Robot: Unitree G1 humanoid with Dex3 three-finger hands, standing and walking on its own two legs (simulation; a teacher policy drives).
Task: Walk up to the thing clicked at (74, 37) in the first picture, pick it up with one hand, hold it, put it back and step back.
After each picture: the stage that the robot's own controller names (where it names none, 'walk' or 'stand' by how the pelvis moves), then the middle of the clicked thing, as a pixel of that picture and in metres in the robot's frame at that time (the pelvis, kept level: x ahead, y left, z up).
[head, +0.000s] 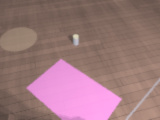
stand; (75, 39) +1.41 +0.07 -0.72
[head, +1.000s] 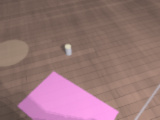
walk; (68, 50) +1.28 +0.22 -0.71
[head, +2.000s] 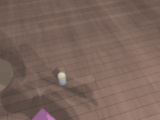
walk; (62, 78) +0.81 +0.22 -0.71
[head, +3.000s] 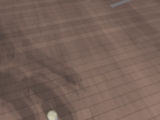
stand; (52, 117) +0.45 +0.19 -0.70
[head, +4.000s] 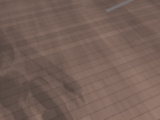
stand; out of the picture +0.42 +0.21 -0.73
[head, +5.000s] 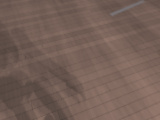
stand; out of the picture +0.40 +0.20 -0.73
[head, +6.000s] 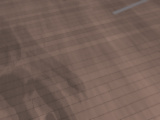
stand; out of the picture +0.40 +0.19 -0.73
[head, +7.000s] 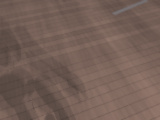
stand; out of the picture +0.40 +0.19 -0.73
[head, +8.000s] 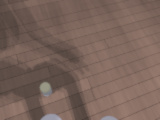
go down; (46, 89) +0.45 +0.20 -0.57
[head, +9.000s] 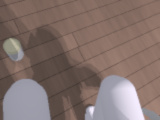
go down; (14, 50) +0.48 +0.26 -0.30
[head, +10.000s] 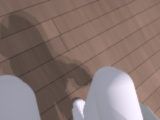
close in; out of the picture +0.46 +0.29 -0.25
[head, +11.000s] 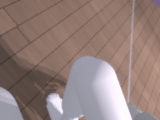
close; out of the picture +0.45 +0.32 -0.22
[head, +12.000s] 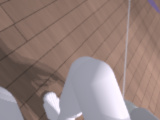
lift; out of the picture +0.44 +0.32 -0.23
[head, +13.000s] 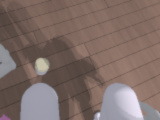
hold; (41, 67) +0.44 +0.20 -0.34
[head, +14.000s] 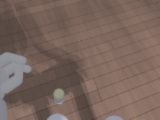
lift; (58, 96) +0.42 +0.15 -0.55
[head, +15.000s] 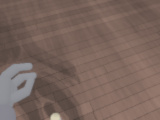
hold; out of the picture +0.39 +0.17 -0.66
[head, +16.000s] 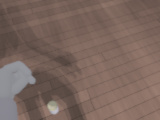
crouch; (53, 107) +0.41 +0.17 -0.63
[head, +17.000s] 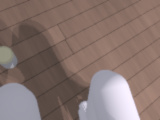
lower; (6, 58) +0.45 +0.22 -0.28
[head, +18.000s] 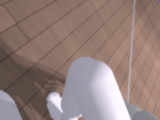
lower; out of the picture +0.42 +0.27 -0.23
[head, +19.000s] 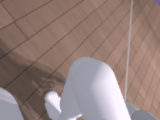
lower; out of the picture +0.42 +0.28 -0.23
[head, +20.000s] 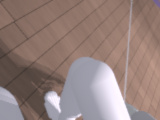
lower; out of the picture +0.42 +0.28 -0.23
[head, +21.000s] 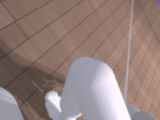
lower; out of the picture +0.42 +0.28 -0.23
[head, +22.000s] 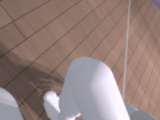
open; out of the picture +0.42 +0.28 -0.23
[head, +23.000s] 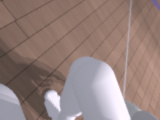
rise; out of the picture +0.34 +0.22 -0.25
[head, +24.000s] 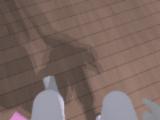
walk; (51, 87) +0.36 +0.17 -0.46
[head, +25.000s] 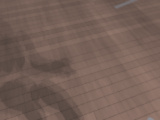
stand; out of the picture +0.29 +0.14 -0.69
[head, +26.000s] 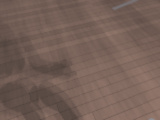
stand; out of the picture +0.30 +0.16 -0.69
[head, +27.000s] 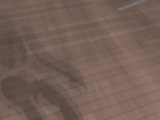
stand; out of the picture +0.30 +0.16 -0.71
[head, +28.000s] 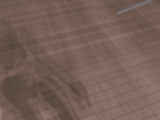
stand; out of the picture +0.31 +0.15 -0.75
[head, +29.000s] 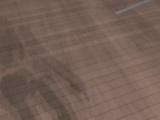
stand; out of the picture +0.28 +0.16 -0.75
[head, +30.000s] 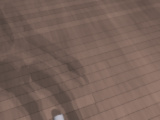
walk; out of the picture +0.33 +0.12 -0.72
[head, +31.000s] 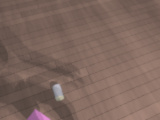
walk; (58, 92) +0.57 +0.18 -0.73
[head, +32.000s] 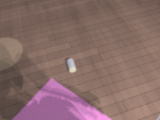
stand; (71, 65) +0.89 +0.15 -0.72
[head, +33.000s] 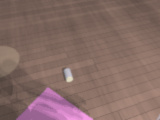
stand; (68, 75) +0.90 +0.13 -0.74
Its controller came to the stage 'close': yes
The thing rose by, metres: 0.01
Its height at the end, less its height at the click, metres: -0.02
